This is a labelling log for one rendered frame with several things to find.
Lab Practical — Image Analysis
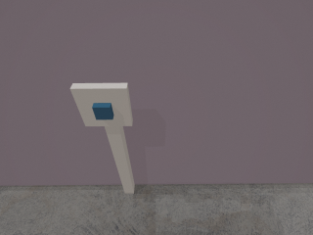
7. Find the panel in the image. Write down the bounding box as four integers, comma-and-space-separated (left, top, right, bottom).
70, 82, 135, 194

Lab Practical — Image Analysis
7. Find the button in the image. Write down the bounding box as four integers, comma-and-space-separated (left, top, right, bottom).
92, 103, 114, 120

